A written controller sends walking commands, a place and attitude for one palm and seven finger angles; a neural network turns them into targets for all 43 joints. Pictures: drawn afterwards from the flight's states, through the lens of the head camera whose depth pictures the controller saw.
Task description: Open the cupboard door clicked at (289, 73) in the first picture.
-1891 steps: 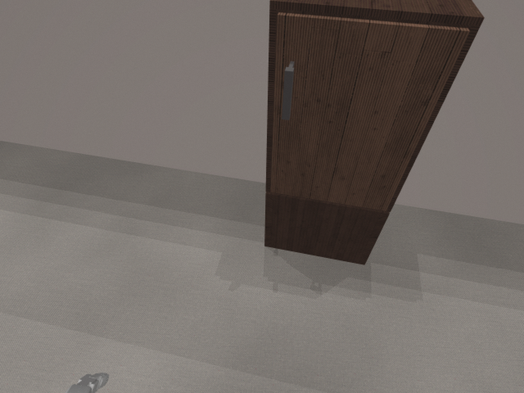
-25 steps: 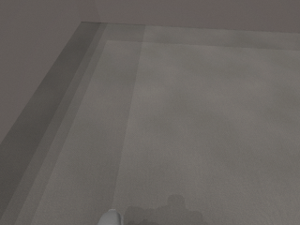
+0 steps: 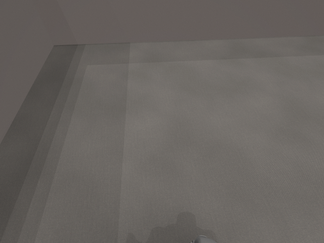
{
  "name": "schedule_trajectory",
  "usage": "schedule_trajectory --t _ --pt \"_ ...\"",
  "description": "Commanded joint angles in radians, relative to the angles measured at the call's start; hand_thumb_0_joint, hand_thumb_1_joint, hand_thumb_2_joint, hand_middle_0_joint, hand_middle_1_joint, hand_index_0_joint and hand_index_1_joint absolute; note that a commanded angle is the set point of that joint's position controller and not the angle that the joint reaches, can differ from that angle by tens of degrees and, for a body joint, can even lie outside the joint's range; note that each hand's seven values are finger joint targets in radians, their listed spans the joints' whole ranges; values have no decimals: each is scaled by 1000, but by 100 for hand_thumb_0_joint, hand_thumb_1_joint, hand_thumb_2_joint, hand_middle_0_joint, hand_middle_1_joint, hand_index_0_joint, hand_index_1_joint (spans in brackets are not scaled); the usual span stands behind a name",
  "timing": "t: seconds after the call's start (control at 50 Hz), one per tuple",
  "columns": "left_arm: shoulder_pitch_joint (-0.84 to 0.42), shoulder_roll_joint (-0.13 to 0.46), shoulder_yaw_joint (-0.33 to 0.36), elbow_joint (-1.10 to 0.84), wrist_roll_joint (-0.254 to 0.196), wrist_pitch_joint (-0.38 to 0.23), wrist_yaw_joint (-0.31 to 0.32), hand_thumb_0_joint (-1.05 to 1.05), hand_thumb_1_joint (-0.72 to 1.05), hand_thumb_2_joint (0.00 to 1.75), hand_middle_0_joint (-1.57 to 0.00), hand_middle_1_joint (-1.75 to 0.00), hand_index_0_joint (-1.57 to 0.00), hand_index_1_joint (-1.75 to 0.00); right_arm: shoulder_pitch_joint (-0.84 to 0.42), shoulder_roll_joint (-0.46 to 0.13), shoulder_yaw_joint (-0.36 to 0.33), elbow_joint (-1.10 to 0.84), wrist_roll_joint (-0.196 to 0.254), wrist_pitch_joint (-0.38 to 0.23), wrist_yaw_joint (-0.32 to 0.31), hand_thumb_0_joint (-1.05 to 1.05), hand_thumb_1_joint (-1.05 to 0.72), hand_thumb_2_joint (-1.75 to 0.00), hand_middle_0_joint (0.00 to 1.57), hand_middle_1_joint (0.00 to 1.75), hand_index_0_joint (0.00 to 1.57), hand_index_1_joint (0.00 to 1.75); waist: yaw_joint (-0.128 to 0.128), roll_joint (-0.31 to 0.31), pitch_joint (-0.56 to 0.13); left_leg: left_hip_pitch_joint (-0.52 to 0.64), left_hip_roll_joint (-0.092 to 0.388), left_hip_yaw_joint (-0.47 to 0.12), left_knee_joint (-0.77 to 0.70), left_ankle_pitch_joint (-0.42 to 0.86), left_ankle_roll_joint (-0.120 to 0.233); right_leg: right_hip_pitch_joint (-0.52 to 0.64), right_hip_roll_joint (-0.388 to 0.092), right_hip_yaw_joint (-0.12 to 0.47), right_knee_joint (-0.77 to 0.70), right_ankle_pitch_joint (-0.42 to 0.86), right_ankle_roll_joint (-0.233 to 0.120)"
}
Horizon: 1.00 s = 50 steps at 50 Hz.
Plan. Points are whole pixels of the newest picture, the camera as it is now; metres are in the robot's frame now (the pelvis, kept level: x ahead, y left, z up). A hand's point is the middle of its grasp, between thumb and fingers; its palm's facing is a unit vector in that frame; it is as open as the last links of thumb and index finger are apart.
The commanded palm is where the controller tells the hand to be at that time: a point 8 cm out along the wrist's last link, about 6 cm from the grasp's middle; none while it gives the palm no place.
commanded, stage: turn to face it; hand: left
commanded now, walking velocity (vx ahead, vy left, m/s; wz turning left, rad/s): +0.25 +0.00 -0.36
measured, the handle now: out of the picture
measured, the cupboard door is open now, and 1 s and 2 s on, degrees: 44 44 44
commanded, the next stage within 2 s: none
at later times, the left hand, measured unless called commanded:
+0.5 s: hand (107, 215) +0.23 +0.19 -0.19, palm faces +0.14 -0.97 -0.17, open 7.3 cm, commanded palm none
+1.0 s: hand (113, 220) +0.21 +0.17 -0.19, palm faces +0.43 -0.87 -0.22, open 7.4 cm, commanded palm none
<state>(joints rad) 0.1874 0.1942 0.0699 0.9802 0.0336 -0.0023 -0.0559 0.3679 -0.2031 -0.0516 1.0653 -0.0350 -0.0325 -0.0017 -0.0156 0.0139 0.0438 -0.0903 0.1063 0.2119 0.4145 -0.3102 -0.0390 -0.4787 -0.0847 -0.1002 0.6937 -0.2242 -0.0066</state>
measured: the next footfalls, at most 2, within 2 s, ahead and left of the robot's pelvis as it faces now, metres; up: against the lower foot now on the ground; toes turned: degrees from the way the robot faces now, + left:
right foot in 0.06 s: +0.14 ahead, -0.13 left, +0.00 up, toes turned -7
left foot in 0.36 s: +0.26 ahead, +0.10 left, +0.00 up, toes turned +10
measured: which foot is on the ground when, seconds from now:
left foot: down 0.00-0.04, up 0.06-0.34, down 0.36-0.70, up 0.72-0.96, down 0.98-1.00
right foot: up 0.00-0.04, down 0.06-0.36, up 0.38-0.70, down 0.72-0.98, up 1.00-1.00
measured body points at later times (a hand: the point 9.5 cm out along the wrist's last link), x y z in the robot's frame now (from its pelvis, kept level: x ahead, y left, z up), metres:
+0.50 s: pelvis +0.18 +0.00 -0.01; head +0.22 +0.02 +0.44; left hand +0.22 +0.24 -0.17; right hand +0.27 -0.23 -0.15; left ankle +0.22 +0.10 -0.74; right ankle +0.12 -0.14 -0.68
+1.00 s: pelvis +0.24 -0.04 -0.02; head +0.29 -0.01 +0.43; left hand +0.19 +0.21 -0.17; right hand +0.46 -0.25 -0.14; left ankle +0.20 +0.07 -0.75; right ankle +0.25 -0.18 -0.73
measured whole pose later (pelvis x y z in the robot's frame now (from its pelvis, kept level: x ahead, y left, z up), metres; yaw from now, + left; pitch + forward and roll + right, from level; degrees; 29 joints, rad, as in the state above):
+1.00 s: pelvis +0.24 -0.04 -0.02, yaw +27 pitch +2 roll +1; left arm 0.21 0.23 0.04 0.89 0.02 0.02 0.00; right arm 0.14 -0.28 -0.07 0.88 -0.01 0.04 0.02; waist -0.02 -0.04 0.09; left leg -0.34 0.02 0.08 0.60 -0.25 -0.01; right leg -0.29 -0.15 -0.17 0.74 -0.44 0.06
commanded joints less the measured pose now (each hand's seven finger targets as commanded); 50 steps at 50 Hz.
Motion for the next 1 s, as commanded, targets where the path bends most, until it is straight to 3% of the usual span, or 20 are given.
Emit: schedule_trajectory --t 0.0,0.02,0.04,0.08,0.18,0.28,0.32,0.34,0.38,0.46,0.58,0.64,0.68,0.7,0.76,0.86,0.92,0.94,0.96,0.98 --pt "204 130 36 7 2 -32 12 0 90 90 -20 -30 -20 -30 -50 -128 -17 -71 6 -21 -1 0 -90 -90 20 30 20 30 123 -57 -58 -263 103 24 212 71 60 455 19 56 -186 -38 -59" --pt "329 253 62 38 7 -46 28 0 90 90 -20 -30 -20 -30 -49 -56 -1 -103 22 -25 7 0 -90 -90 20 30 20 30 168 -366 -125 -528 -24 85 553 -147 12 649 -237 471 -337 -96 -172" --pt "365 288 67 45 -18 -44 40 0 90 90 -20 -30 -20 -30 -86 -82 -4 -134 25 -27 5 0 -90 -90 20 30 20 30 170 -344 -171 -612 -32 -67 760 -332 14 670 -345 667 -466 -81 -246" --pt "229 214 51 8 -21 -39 60 0 90 90 -20 -30 -20 -30 -133 -76 -11 -133 23 -25 4 0 -90 -90 20 30 20 30 105 -168 -71 -628 44 -175 801 -178 10 495 -300 530 -453 -8 -248" --pt "69 118 8 -7 -12 -65 69 0 90 90 -20 -30 -20 -30 -20 8 13 -56 19 12 4 0 -90 -90 20 30 20 30 -19 -129 -68 -344 22 -148 473 -44 -1 275 -195 115 -407 452 -163" --pt "47 122 9 5 -24 -48 72 0 90 90 -20 -30 -20 -30 -13 -5 16 -51 17 10 9 0 -90 -90 20 30 20 30 -27 -96 -44 -192 -38 -95 150 213 -1 280 -144 -13 -296 329 -81" --pt "91 80 1 -12 -30 -29 75 0 90 90 -20 -30 -20 -30 66 -126 -8 -49 6 4 3 0 -90 -90 20 30 20 30 -41 187 -124 -35 98 -326 49 522 78 174 -47 -69 -24 27 9" --pt "114 55 -6 -22 -40 -20 77 0 90 90 -20 -30 -20 -30 76 -195 -24 -63 3 8 -10 0 -90 -90 20 30 20 30 -43 349 -151 6 276 -571 -26 680 202 63 39 -57 168 -399 55" --pt "35 74 -2 -67 -24 -5 75 0 90 90 -20 -30 -20 -30 22 -194 -26 -95 2 23 -27 0 -90 -90 20 30 20 30 -34 200 -62 -86 288 -631 -76 499 264 -21 27 65 364 -410 50" --pt "-31 81 6 -76 -24 2 70 0 90 90 -20 -30 -20 -30 -32 -168 -23 -115 8 13 -40 0 -90 -90 20 30 20 30 -15 114 -131 -36 194 -499 -12 729 221 -52 20 106 387 -277 74" --pt "-27 78 9 -114 -24 24 70 0 90 90 -20 -30 -20 -30 -129 -212 -51 -164 5 42 -28 0 -90 -90 20 30 20 30 -5 156 -144 -146 128 -494 -44 384 190 107 64 72 112 -233 70" --pt "74 111 22 -97 -23 18 74 0 90 90 -20 -30 -20 -30 -213 -207 -59 -200 14 60 -19 0 -90 -90 20 30 20 30 54 97 -109 -344 52 -480 13 159 131 351 74 58 -197 -47 59" --pt "109 275 54 -116 1 7 86 0 90 90 -20 -30 -20 -30 -247 -101 -47 -250 23 63 -4 0 -90 -90 20 30 20 30 90 -354 -69 -580 -166 -199 409 -229 -7 427 -340 478 -492 -148 -88" --pt "68 271 44 -133 -7 7 88 0 90 90 -20 -30 -20 -30 -261 -143 -55 -252 17 63 4 0 -90 -90 20 30 20 30 77 -305 -50 -534 -105 -231 644 -296 7 290 -411 476 -488 -71 -152" --pt "-61 187 28 -173 -5 7 90 0 90 90 -20 -30 -20 -30 -211 -107 -51 -220 17 81 19 0 -90 -90 20 30 20 30 -8 -266 -62 -479 -56 -197 754 -169 -13 262 -256 211 -379 168 -116" --pt "65 224 31 -133 -3 -5 84 0 90 90 -20 -30 -20 -30 -296 -73 -21 -250 28 64 30 0 -90 -90 20 30 20 30 56 -205 -79 -392 -92 -92 331 -142 -16 453 -241 66 -209 640 -89" --pt "56 251 35 -138 -20 -5 76 0 90 90 -20 -30 -20 -30 -187 -123 -27 -232 20 55 26 0 -90 -90 20 30 20 30 -3 -152 -151 -163 -124 -81 66 99 7 394 -215 -8 -16 644 -15" --pt "46 222 29 -160 -27 -2 72 0 90 90 -20 -30 -20 -30 -108 -204 -47 -219 13 47 21 0 -90 -90 20 30 20 30 -47 3 -213 36 7 -232 19 352 60 215 -174 -51 141 394 39" --pt "10 145 4 -201 -31 1 66 0 90 90 -20 -30 -20 -30 -38 -306 -77 -218 11 43 12 0 -90 -90 20 30 20 30 -84 285 -234 186 284 -606 17 794 214 -79 -31 -50 367 -335 109" --pt "-54 159 3 -224 -25 17 74 0 90 90 -20 -30 -20 -30 6 -334 -79 -195 13 54 0 0 -90 -90 20 30 20 30 -100 205 -236 172 337 -634 33 896 303 -135 -23 76 471 -444 97"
